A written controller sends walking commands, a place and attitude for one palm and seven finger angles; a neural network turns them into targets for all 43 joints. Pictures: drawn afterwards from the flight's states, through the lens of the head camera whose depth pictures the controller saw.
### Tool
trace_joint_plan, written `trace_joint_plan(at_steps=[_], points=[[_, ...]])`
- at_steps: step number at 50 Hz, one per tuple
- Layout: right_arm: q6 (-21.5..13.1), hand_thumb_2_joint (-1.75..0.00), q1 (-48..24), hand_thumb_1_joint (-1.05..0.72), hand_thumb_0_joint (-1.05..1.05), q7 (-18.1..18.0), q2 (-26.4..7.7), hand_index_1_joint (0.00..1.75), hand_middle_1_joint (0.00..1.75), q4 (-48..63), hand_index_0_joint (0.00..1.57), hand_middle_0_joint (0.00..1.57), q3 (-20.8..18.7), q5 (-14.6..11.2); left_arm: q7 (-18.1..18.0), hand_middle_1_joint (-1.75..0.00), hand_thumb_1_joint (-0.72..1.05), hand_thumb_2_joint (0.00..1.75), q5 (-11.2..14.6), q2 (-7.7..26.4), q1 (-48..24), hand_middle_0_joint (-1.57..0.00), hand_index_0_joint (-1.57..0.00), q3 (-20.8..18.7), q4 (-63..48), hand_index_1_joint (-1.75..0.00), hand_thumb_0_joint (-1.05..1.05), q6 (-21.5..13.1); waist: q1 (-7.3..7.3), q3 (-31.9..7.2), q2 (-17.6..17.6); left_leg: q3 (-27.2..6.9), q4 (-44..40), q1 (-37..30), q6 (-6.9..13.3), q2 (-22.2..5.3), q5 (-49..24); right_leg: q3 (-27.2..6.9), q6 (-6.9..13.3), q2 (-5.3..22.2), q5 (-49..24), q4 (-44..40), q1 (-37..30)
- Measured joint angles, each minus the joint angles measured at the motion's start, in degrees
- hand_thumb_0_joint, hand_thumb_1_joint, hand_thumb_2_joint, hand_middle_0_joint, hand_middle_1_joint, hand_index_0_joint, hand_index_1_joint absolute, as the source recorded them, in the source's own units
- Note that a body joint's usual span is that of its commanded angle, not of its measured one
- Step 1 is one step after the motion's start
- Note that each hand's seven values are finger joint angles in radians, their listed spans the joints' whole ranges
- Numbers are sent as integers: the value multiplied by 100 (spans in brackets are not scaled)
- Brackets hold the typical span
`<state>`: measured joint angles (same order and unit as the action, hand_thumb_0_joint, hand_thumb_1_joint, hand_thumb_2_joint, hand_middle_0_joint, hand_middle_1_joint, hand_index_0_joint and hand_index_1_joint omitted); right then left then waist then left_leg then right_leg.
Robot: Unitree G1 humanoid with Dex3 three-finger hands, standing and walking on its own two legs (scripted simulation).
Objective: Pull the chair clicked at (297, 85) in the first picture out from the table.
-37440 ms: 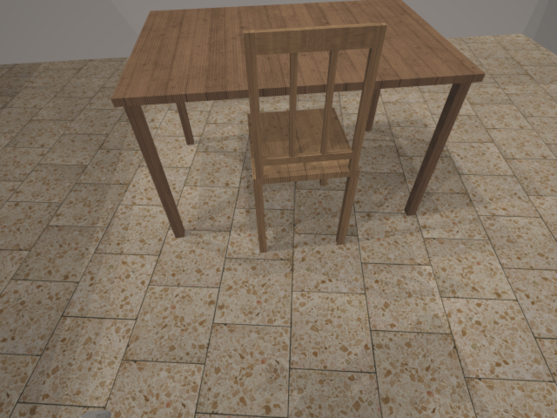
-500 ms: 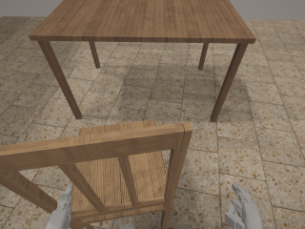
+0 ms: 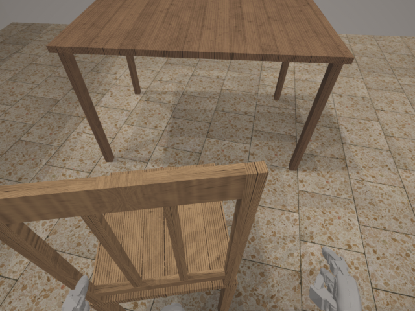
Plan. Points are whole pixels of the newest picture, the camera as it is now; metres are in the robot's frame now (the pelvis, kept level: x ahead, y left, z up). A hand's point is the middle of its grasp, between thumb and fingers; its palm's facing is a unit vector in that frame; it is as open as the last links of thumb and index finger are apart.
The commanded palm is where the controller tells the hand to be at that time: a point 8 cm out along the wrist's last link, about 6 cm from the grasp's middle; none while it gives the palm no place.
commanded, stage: draw the hand back to the body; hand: left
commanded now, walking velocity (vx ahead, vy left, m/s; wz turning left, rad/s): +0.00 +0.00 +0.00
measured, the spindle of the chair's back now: (119, 256) +0.22 +0.18 +0.01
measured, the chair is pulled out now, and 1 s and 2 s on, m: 0.67 0.67 0.67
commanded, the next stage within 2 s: step back with the hand held close in 1.50 s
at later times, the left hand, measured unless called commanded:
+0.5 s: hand (69, 295) +0.13 +0.20 +0.10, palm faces +0.08 -0.96 -0.25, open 17.1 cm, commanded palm +0.09 +0.26 +0.14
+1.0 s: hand (42, 258) +0.17 +0.24 +0.13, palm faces +0.30 -0.86 -0.42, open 10.8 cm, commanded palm +0.15 +0.29 +0.23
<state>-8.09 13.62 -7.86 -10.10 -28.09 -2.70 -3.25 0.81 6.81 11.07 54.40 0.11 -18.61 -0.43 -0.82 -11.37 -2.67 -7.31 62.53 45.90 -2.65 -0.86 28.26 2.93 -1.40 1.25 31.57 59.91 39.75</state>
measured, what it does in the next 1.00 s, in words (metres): rises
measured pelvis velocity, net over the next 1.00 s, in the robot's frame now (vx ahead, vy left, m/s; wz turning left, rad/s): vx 0.02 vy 0.00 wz -0.01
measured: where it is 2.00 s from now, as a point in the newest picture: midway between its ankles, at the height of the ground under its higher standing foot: outside the picture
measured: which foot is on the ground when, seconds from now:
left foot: down 0.00-1.00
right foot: down 0.00-1.00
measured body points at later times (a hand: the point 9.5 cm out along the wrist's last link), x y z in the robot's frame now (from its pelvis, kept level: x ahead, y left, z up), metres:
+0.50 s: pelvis -0.01 +0.00 +0.02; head -0.02 +0.00 +0.47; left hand +0.12 +0.25 +0.12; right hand +0.18 -0.23 -0.04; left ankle +0.03 +0.14 -0.66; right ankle -0.02 -0.14 -0.66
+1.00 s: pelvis +0.02 +0.00 +0.07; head +0.01 -0.01 +0.51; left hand +0.15 +0.29 +0.16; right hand +0.22 -0.21 +0.00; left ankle +0.03 +0.14 -0.66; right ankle -0.02 -0.14 -0.66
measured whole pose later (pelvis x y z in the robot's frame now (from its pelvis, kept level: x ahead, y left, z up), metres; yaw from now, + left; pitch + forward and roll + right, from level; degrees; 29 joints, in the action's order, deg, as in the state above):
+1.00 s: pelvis +0.02 +0.00 +0.07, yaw +0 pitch -4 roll -1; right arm -12.7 10.4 -8.1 -11.6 -36.7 3.7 -1.2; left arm -8.2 4.9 21.6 37.5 -8.8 -22.8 8.7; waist -4.7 1.5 -2.8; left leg -4.6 34.0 11.9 -2.3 -1.4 18.4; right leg 1.5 -1.5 1.8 20.6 31.2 6.6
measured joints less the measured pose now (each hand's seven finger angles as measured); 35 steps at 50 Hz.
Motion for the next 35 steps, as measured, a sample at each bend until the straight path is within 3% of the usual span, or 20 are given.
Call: trace_joint_plan(at_steps=[9, 12, 14, 22, 24, 27, 30, 35], points=[[-222, -90, -161, -90, 2, 107, 113, 30, 30, -332, 20, 20, -22, -107, 625, 0, -54, 21, 494, 165, -461, 0, 0, -547, -179, 0, -1, -1492, -88, 80, -8, -47, 225, 152, -43, -40, 39, 27, 30, -53, 32, 213, 147], [-275, -90, -228, -90, 2, 174, 123, 30, 30, -387, 20, 20, 23, -143, 1000, 0, -54, 21, 754, 265, -711, 0, 0, -742, -78, 0, -1, -1850, -67, 137, -36, -37, 271, 157, -52, -55, 38, 12, 32, -69, 27, 265, 164], [-292, -90, -240, -90, 2, 194, 121, 30, 30, -391, 20, 20, 54, -174, 1207, 0, -54, 21, 902, 324, -832, 0, 0, -849, -51, 0, -1, -1908, -59, 178, -49, -20, 262, 97, -53, -67, 34, -5, 31, -79, 16, 259, 114], [-423, -90, -73, -90, 2, 81, 46, 30, 30, -299, 20, 20, 176, -243, 1162, -1, -51, 22, 1073, 444, -952, -1, -1, -1109, -348, -1, -1, -1267, -48, 246, -82, 36, -162, -519, -25, -88, -91, -42, 10, -82, -147, -197, -496], [-331, -90, -19, -90, 2, -20, 32, 30, 30, -272, 20, 20, 195, -151, 683, -1, -48, 24, 553, 653, -993, -2, -1, -1083, -533, -1, -1, -874, -142, 282, -52, 82, -357, -776, -33, -123, -143, -81, 11, -105, -225, -400, -732], [-105, -90, -47, -90, 2, -121, 2, 30, 30, -238, 20, 20, 300, -47, 23, -4, -41, 27, 24, 887, -908, -7, -2, -783, -780, -3, -1, -259, -112, 418, -80, 116, -743, -1257, -23, -158, -262, -100, 7, -127, -392, -841, -1221], [20, -90, -85, -90, 2, -188, -6, 30, 30, -221, 20, 20, 392, 14, -347, -6, -32, 31, -164, 981, -878, -12, -3, -620, -846, -5, -1, 93, -83, 577, -98, 164, -1151, -1706, 2, -178, -402, -129, 8, -132, -571, -1291, -1672], [16, -90, -144, -90, 2, -208, -29, 30, 30, -320, 20, 20, 504, 70, -599, -10, -16, 39, -224, 1078, -989, -20, -6, -583, -777, -8, -1, 323, -123, 850, -94, 231, -1766, -2329, 27, -163, -627, -166, -8, -96, -821, -1925, -2290]])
